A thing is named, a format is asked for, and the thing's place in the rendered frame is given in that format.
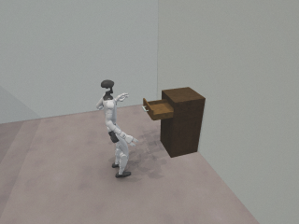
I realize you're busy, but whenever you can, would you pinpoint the robot left upper arm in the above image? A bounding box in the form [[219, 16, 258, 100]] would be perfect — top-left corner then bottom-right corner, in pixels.
[[96, 93, 106, 110]]

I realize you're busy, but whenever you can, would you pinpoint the left robot hand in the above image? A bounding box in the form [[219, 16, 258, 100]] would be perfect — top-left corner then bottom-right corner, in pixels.
[[116, 93, 129, 102]]

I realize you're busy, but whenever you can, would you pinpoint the robot right shin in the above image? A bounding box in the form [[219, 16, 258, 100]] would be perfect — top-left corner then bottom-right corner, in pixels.
[[119, 154, 129, 175]]

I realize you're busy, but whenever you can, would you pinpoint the cabinet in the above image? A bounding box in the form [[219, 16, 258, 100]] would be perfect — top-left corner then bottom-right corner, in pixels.
[[160, 87, 206, 158]]

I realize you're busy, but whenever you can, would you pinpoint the right robot hand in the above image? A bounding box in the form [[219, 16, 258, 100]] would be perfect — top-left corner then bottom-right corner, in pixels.
[[124, 134, 139, 147]]

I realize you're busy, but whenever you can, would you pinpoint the robot shin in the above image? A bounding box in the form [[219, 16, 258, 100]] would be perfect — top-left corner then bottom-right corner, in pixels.
[[115, 147, 121, 164], [119, 154, 129, 175]]

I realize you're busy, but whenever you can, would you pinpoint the drawer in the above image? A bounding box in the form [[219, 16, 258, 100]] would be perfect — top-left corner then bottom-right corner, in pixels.
[[143, 98, 174, 121]]

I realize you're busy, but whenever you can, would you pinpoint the robot right upper arm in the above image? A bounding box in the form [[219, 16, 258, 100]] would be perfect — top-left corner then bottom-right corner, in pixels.
[[105, 101, 114, 126]]

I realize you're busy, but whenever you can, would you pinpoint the robot right forearm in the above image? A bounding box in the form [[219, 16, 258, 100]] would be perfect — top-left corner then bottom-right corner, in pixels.
[[107, 121, 127, 139]]

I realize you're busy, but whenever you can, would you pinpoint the robot left shin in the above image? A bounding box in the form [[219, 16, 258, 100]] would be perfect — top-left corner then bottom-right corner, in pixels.
[[115, 147, 121, 164]]

